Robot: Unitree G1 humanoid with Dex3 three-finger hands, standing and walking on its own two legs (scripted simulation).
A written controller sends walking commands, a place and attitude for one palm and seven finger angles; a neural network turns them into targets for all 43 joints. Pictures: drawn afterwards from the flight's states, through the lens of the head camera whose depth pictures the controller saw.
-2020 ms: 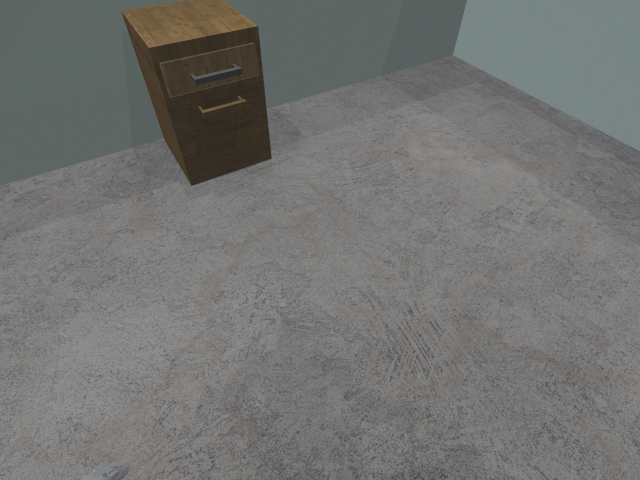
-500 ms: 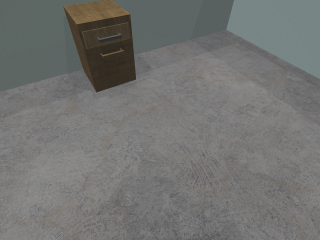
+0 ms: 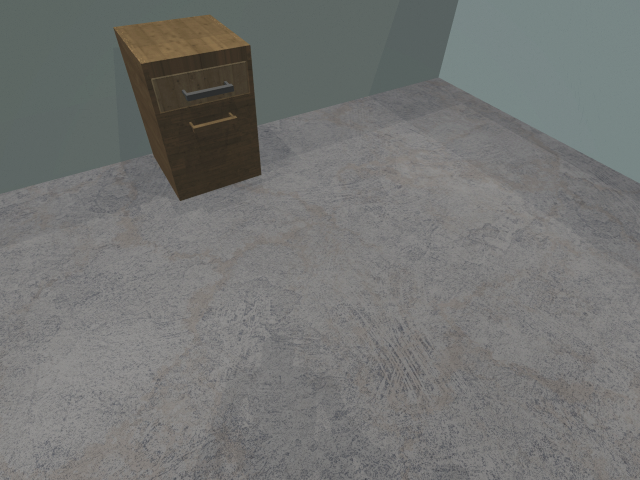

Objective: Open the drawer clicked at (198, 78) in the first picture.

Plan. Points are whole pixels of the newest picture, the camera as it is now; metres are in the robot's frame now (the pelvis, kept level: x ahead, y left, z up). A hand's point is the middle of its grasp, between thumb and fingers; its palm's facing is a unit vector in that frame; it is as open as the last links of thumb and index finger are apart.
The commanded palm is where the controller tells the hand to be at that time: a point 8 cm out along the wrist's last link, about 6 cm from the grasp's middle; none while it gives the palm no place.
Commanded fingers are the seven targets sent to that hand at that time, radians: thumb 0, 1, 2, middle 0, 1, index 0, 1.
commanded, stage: walk to a spot facing it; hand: left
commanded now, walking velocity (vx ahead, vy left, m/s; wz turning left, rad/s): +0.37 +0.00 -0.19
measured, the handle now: (207, 89) +1.54 +0.56 -0.24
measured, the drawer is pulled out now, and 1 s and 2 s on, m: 0.00 0.00 0.00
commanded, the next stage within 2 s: none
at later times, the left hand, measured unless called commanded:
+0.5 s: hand (242, 421) +0.25 +0.14 -0.17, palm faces -0.05 -0.97 -0.22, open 7.3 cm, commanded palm none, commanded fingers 0.00 0.90 0.90 -0.20 -0.30 -0.20 -0.30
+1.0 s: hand (249, 312) +0.45 +0.17 -0.17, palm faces -0.05 -0.99 -0.15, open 7.4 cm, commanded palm none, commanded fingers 0.00 0.90 0.90 -0.20 -0.30 -0.20 -0.30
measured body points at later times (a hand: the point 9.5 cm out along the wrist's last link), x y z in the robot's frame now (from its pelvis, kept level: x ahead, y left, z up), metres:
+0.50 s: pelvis +0.17 -0.05 -0.01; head +0.19 -0.04 +0.44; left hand +0.25 +0.19 -0.15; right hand +0.10 -0.27 -0.16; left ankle +0.12 +0.08 -0.65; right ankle +0.20 -0.15 -0.73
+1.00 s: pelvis +0.40 -0.01 +0.01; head +0.42 +0.01 +0.46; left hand +0.45 +0.22 -0.15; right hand +0.36 -0.24 -0.13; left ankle +0.36 +0.07 -0.73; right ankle +0.44 -0.17 -0.65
